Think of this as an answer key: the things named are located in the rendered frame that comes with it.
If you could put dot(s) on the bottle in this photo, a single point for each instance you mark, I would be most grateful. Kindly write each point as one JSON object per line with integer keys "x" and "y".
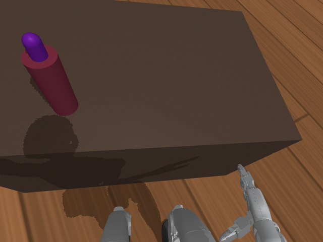
{"x": 45, "y": 67}

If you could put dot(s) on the right robot arm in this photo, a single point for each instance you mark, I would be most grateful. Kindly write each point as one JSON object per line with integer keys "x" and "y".
{"x": 267, "y": 231}

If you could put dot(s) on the right robot hand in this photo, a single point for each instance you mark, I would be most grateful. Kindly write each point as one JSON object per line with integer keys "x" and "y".
{"x": 256, "y": 205}

